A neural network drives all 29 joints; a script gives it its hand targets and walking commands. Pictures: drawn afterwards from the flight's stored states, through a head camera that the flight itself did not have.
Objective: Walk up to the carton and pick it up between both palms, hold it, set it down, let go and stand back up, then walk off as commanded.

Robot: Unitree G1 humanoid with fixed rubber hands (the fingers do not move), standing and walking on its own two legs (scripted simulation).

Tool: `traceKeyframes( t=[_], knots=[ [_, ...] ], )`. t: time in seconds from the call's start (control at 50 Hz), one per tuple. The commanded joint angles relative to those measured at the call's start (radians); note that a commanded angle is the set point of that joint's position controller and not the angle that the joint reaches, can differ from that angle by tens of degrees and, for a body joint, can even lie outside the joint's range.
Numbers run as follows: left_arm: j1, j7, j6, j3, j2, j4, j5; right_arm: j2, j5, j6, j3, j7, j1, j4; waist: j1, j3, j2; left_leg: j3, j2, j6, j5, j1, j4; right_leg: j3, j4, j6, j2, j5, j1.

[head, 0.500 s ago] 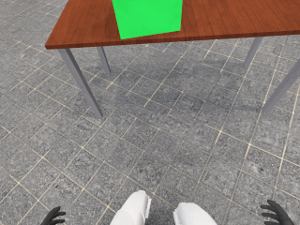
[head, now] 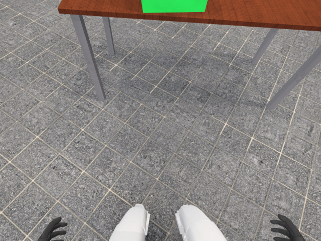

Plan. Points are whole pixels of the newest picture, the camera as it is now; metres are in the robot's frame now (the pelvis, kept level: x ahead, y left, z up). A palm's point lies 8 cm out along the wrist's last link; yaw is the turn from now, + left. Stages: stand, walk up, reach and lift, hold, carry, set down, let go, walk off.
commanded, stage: walk off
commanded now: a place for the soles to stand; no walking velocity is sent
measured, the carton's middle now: out of the picture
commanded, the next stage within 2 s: stand in 0.72 s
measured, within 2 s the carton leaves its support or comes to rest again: neither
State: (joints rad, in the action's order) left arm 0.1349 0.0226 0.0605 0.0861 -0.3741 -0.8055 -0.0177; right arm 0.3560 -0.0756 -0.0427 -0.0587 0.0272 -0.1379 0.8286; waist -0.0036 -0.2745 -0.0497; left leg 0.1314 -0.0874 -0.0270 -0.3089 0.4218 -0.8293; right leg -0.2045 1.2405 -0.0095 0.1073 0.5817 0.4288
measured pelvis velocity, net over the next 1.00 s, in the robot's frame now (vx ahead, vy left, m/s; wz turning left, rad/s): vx -0.13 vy -0.06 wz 0.05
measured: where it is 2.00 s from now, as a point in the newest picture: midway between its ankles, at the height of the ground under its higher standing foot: outside the picture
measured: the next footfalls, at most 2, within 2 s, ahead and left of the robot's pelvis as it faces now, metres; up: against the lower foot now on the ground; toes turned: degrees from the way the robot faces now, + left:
right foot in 0.20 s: +0.00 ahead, -0.13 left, +0.00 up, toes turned +7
left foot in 0.56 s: -0.06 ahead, +0.08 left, +0.00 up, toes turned -5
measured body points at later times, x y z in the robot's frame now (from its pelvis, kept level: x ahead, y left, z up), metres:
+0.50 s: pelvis -0.12 -0.05 -0.01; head -0.06 -0.07 +0.43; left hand -0.03 +0.28 -0.10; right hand -0.01 -0.38 -0.14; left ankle -0.10 +0.12 -0.66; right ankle -0.04 -0.14 -0.70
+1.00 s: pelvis -0.13 -0.06 +0.00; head -0.08 -0.06 +0.45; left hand -0.05 +0.24 -0.12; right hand -0.02 -0.38 -0.12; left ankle -0.10 +0.08 -0.70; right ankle -0.12 -0.19 -0.70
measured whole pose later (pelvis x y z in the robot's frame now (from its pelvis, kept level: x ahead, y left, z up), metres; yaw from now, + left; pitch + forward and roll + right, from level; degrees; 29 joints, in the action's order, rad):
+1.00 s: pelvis -0.13 -0.06 +0.00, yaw +3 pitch -4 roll +0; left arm 0.19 -0.02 -0.01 0.00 -0.38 -0.87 -0.02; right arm 0.38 -0.08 -0.01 -0.06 0.02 -0.16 0.90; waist 0.01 -0.18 0.00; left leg 0.15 -0.05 0.00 -0.42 0.35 -0.83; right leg -0.09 0.83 -0.01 0.06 0.45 0.30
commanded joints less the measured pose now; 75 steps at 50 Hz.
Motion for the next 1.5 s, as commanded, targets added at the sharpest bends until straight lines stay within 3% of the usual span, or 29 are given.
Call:
traceKeyframes(
  t=[0.0, 0.04, 0.14, 0.16, 0.2, 0.22, 0.26, 0.34, 0.44, 0.5, 0.54, 0.56, 0.58, 0.6, 0.64, 0.78, 0.82, 0.84, 0.86, 0.88, 0.94, 0.98, 1.04, 1.14, 1.2, 1.32, 1.38, 1.44, 1.48],
  knots=[
    [0.091, 0.012, -0.006, 0.069, -0.296, 0.043, 0.003, 0.316, 0.092, 0.034, -0.087, 0.001, -0.038, -0.132, 0.054, 0.329, 0.235, 0.446, 0.312, -0.18, 0.071, -0.262, 0.38, 0.008, -0.031, 0.01, 0.004, -0.011, 0.076],
    [0.077, 0.006, -0.012, 0.062, -0.276, 0.037, -0.002, 0.308, 0.105, 0.03, -0.08, 0.005, -0.001, -0.131, 0.047, 0.291, 0.234, 0.419, 0.309, -0.2, 0.049, -0.188, 0.397, 0.04, -0.114, 0.015, -0.018, 0.017, 0.039],
    [0.259, -0.017, -0.01, 0.062, -0.269, -0.028, -0.005, 0.327, 0.108, 0.004, -0.081, 0.005, 0.124, -0.125, -0.042, 0.285, 0.303, 0.264, 0.273, -0.107, -0.166, 0.064, 0.408, 0.153, -0.568, -0.036, -0.108, -0.123, -0.324],
    [0.293, -0.022, -0.014, 0.069, -0.265, -0.042, -0.015, 0.302, 0.113, 0.0, -0.075, 0.008, 0.117, -0.12, -0.065, 0.304, 0.27, 0.243, 0.215, -0.081, -0.187, 0.129, 0.301, 0.07, -0.634, -0.052, -0.111, -0.089, -0.419],
    [0.139, -0.023, -0.024, 0.074, -0.341, 0.037, -0.017, 0.252, 0.082, 0.012, -0.076, 0.04, 0.117, -0.112, -0.062, 0.159, -0.14, 0.041, -0.132, 0.02, -0.374, 0.302, -0.299, -0.528, -0.944, -0.136, -0.401, 0.009, -0.162],
    [0.055, -0.014, -0.022, 0.083, -0.374, 0.093, -0.04, 0.288, 0.087, 0.011, -0.083, 0.041, 0.141, -0.093, -0.063, 0.119, -0.075, 0.149, -0.12, 0.028, -0.351, 0.218, -0.431, -0.62, -1.022, -0.16, -0.437, 0.022, 0.053],
    [-0.114, -0.001, -0.028, 0.081, -0.359, 0.115, -0.044, 0.286, 0.083, 0.0, -0.087, 0.028, 0.037, -0.068, 0.006, 0.02, -0.065, 0.185, -0.09, 0.009, -0.187, 0.162, -0.562, -0.441, -1.019, -0.135, -0.364, 0.155, 0.18],
    [-0.1, -0.019, -0.037, 0.08, -0.303, 0.17, -0.043, 0.327, 0.078, 0.028, -0.093, 0.029, -0.058, -0.054, -0.015, 0.103, -0.124, 0.122, -0.042, 0.055, -0.187, 0.201, -0.573, -0.403, -0.957, -0.164, -0.329, 0.092, -0.018],
    [0.024, -0.03, -0.036, 0.079, -0.266, 0.128, -0.044, 0.28, 0.073, 0.043, -0.068, 0.01, -0.105, -0.014, -0.042, 0.337, -0.171, 0.022, 0.027, 0.035, -0.265, 0.118, -0.16, -0.252, -0.86, -0.172, -0.267, 0.115, -0.298],
    [-0.046, -0.045, -0.013, 0.086, -0.309, 0.137, -0.042, 0.29, 0.068, 0.056, -0.075, 0.003, -0.187, 0.029, 0.018, 0.363, -0.242, -0.134, 0.062, -0.002, -0.289, -0.125, 0.036, -0.18, -0.865, -0.174, -0.28, 0.086, -0.111],
    [-0.06, -0.031, -0.011, 0.066, -0.281, 0.097, -0.026, 0.293, 0.084, 0.061, -0.08, -0.004, -0.211, 0.06, 0.075, 0.331, -0.092, -0.008, 0.087, -0.044, -0.205, -0.37, 0.22, -0.155, -0.7, -0.131, -0.249, 0.157, 0.13],
    [-0.037, -0.025, -0.018, 0.046, -0.218, 0.088, 0.004, 0.335, 0.106, 0.064, -0.08, 0.0, -0.14, 0.042, 0.076, 0.313, 0.171, 0.323, 0.235, -0.093, -0.362, -0.39, 0.405, -0.087, -0.502, -0.062, -0.12, 0.195, 0.281],
    [-0.056, -0.015, -0.027, 0.057, -0.233, 0.074, 0.017, 0.426, 0.117, 0.07, -0.091, -0.004, -0.095, 0.014, 0.066, 0.257, 0.315, 0.689, 0.422, -0.185, -0.65, -0.147, 0.598, 0.067, -0.209, -0.01, 0.04, 0.113, 0.225],
    [-0.045, -0.011, -0.036, 0.075, -0.291, 0.069, -0.001, 0.44, 0.119, 0.071, -0.089, 0.004, -0.012, -0.01, 0.036, 0.157, 0.204, 0.733, 0.425, -0.199, -0.616, 0.023, 0.594, -0.044, -0.073, -0.004, 0.017, 0.054, 0.152],
    [0.065, -0.02, -0.043, 0.058, -0.28, 0.024, 0.012, 0.353, 0.1, 0.08, -0.076, 0.014, 0.037, -0.038, 0.002, 0.201, 0.129, 0.538, 0.366, -0.189, -0.355, -0.027, 0.491, -0.024, -0.025, 0.001, -0.014, -0.066, 0.103],
    [0.126, -0.029, -0.08, 0.02, -0.238, -0.051, 0.021, 0.288, 0.108, 0.068, -0.047, -0.02, 0.083, -0.045, -0.004, 0.325, 0.3, 0.221, 0.256, -0.118, -0.253, -0.06, 0.394, 0.17, -0.623, -0.013, -0.105, -0.126, -0.228],
    [0.149, -0.021, -0.101, 0.024, -0.236, -0.065, 0.004, 0.221, 0.105, 0.063, -0.018, -0.011, 0.064, -0.025, -0.025, 0.324, 0.141, 0.155, 0.201, -0.065, 0.017, 0.041, 0.194, -0.004, -0.801, -0.039, -0.145, -0.216, -0.415],
    [0.156, -0.017, -0.117, 0.028, -0.303, -0.066, -0.007, 0.182, 0.093, 0.057, -0.023, -0.002, 0.053, -0.029, -0.014, 0.331, -0.054, 0.065, 0.06, 0.011, -0.068, 0.111, -0.044, -0.388, -0.941, -0.093, -0.333, -0.227, -0.443],
    [0.113, -0.014, -0.113, 0.025, -0.325, -0.05, -0.001, 0.217, 0.079, 0.057, -0.048, 0.005, 0.08, -0.009, -0.017, 0.314, -0.033, 0.013, -0.001, 0.033, -0.276, 0.1, -0.062, -0.477, -0.907, -0.178, -0.397, -0.228, -0.278],
    [0.06, -0.012, -0.116, 0.02, -0.321, -0.025, -0.012, 0.238, 0.078, 0.061, -0.048, -0.005, 0.058, 0.013, 0.002, 0.318, 0.01, 0.034, 0.051, 0.023, -0.262, 0.042, -0.077, -0.496, -0.873, -0.214, -0.416, -0.3, -0.212],
    [-0.004, -0.009, -0.126, 0.0, -0.279, -0.004, -0.003, 0.234, 0.09, 0.078, -0.048, -0.016, 0.014, 0.03, 0.045, 0.288, 0.03, -0.005, 0.09, 0.015, -0.102, -0.045, 0.089, -0.307, -0.73, -0.183, -0.333, -0.644, -0.212],
    [-0.001, -0.014, -0.125, -0.015, -0.251, -0.007, 0.003, 0.262, 0.094, 0.089, -0.047, -0.012, 0.049, 0.02, 0.031, 0.381, 0.035, 0.051, 0.126, -0.01, 0.264, -0.252, 0.16, -0.174, -0.664, -0.116, -0.238, -0.712, -0.165],
    [0.021, -0.01, -0.126, -0.005, -0.25, -0.022, 0.011, 0.258, 0.082, 0.089, -0.037, -0.014, 0.066, 0.017, -0.002, 0.38, -0.029, 0.064, 0.141, -0.033, 0.392, -0.229, 0.088, -0.12, -0.692, -0.104, -0.21, -0.626, -0.198],
    [-0.047, -0.016, -0.114, -0.018, -0.263, -0.029, 0.014, 0.248, 0.078, 0.087, -0.037, -0.017, 0.037, 0.033, 0.033, 0.414, 0.051, 0.053, 0.132, -0.022, 0.242, -0.266, 0.192, -0.127, -0.66, -0.112, -0.217, -0.519, -0.137],
    [-0.038, -0.012, -0.118, -0.014, -0.256, -0.033, 0.014, 0.263, 0.077, 0.092, -0.031, -0.019, 0.053, 0.034, 0.028, 0.388, 0.045, 0.105, 0.156, -0.052, 0.181, -0.23, 0.21, -0.1, -0.706, -0.092, -0.197, -0.373, -0.142],
    [-0.038, -0.009, -0.12, -0.02, -0.264, -0.033, 0.008, 0.257, 0.075, 0.091, -0.034, -0.013, 0.067, 0.028, 0.026, 0.368, -0.021, 0.058, 0.136, -0.025, 0.227, -0.197, 0.148, -0.136, -0.714, -0.119, -0.217, -0.474, -0.147],
    [-0.085, -0.012, -0.113, -0.021, -0.246, -0.016, 0.015, 0.259, 0.08, 0.09, -0.038, -0.019, 0.047, 0.032, 0.04, 0.369, 0.061, 0.104, 0.158, -0.048, 0.115, -0.249, 0.254, -0.088, -0.683, -0.08, -0.175, -0.347, -0.072],
    [-0.023, -0.014, -0.107, -0.022, -0.199, -0.06, 0.029, 0.277, 0.102, 0.095, -0.015, -0.026, 0.074, 0.074, -0.016, 0.385, 0.08, 0.217, 0.253, -0.111, 0.198, -0.163, 0.334, 0.018, -0.632, -0.019, -0.131, -0.386, -0.217],
    [-0.014, -0.011, -0.105, -0.023, -0.214, -0.072, 0.03, 0.239, 0.096, 0.09, -0.003, -0.025, 0.112, 0.07, -0.019, 0.382, 0.068, 0.162, 0.209, -0.089, 0.218, -0.133, 0.31, -0.01, -0.695, -0.037, -0.16, -0.428, -0.252]
  ],
)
